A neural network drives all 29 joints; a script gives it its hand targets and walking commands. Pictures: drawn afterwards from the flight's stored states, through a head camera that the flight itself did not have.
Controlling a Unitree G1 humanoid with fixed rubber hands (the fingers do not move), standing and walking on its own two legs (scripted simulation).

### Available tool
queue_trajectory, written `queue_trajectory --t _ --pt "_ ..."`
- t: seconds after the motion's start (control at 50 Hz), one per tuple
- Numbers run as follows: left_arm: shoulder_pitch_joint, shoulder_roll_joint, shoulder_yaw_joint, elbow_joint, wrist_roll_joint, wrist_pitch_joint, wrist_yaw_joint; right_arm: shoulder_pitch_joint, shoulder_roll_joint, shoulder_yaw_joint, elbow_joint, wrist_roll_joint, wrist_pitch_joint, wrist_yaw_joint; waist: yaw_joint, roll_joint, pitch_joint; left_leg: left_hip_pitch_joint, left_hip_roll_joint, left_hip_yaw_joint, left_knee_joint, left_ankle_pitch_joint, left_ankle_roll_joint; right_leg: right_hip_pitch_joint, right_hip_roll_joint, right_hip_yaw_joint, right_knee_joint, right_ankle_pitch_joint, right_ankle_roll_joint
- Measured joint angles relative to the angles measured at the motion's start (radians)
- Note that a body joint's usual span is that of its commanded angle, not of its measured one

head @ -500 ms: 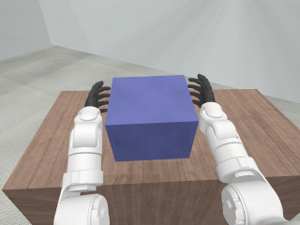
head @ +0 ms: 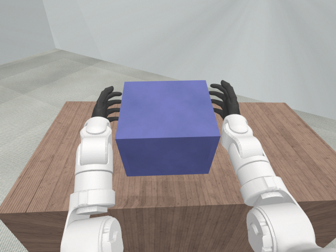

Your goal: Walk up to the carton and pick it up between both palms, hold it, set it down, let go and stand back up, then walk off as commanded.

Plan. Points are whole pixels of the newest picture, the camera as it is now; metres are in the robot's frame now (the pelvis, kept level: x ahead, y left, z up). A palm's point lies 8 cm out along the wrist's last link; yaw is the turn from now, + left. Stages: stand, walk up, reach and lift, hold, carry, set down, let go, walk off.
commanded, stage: set down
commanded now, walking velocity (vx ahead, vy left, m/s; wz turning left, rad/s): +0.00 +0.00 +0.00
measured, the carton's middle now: (166, 127) +0.39 +0.02 +0.16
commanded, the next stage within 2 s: none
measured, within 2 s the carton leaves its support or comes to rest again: neither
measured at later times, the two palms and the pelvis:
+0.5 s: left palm (106, 139) +0.37 +0.17 +0.13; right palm (220, 118) +0.40 -0.11 +0.18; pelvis +0.02 -0.01 +0.00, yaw +0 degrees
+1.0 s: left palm (109, 143) +0.38 +0.17 +0.11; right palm (218, 126) +0.41 -0.12 +0.15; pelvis +0.02 -0.01 +0.00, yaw +0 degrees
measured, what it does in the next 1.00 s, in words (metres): stands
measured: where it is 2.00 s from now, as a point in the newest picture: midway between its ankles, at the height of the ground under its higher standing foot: outside the picture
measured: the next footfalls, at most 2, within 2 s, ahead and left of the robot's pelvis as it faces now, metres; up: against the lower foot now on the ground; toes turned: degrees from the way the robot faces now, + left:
none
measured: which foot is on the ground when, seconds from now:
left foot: down 0.00-1.00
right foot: down 0.00-1.00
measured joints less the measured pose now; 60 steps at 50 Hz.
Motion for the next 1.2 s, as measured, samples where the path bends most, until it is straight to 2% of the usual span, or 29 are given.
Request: queue_trajectory --t 0.08,0.18,0.46,0.78,1.2 --pt "0.006 -0.002 0.016 0.000 0.022 -0.036 -0.017 0.000 0.012 -0.006 0.020 0.000 -0.063 0.000 0.000 0.003 0.011 0.004 -0.001 0.000 -0.008 0.000 0.000 0.000 -0.001 0.000 0.000 -0.005 0.000" --pt "0.045 -0.004 0.020 0.000 0.037 -0.069 -0.016 0.000 0.027 -0.005 0.023 0.000 -0.150 0.009 0.000 0.007 0.035 0.009 -0.002 0.000 -0.021 0.000 0.000 0.000 -0.001 -0.001 0.000 -0.012 0.000" --pt "0.163 -0.028 0.023 0.000 0.037 -0.165 0.033 0.036 0.045 0.056 0.041 0.000 -0.283 0.021 0.000 0.018 0.064 0.018 -0.002 0.000 -0.037 -0.001 -0.012 0.001 -0.002 -0.003 0.000 -0.023 0.000" --pt "0.161 -0.070 0.081 0.006 0.039 -0.199 0.034 0.036 0.045 0.035 0.113 0.000 -0.325 0.037 0.000 0.019 0.078 0.020 -0.002 0.000 -0.042 0.000 -0.012 0.001 -0.002 -0.004 0.000 -0.026 0.000" --pt "0.185 -0.089 0.095 0.047 0.041 -0.293 0.079 0.036 0.045 0.013 0.187 -0.020 -0.369 0.074 0.000 0.025 0.095 0.020 -0.002 0.000 -0.052 -0.003 -0.012 0.000 -0.003 -0.005 -0.005 -0.032 0.000"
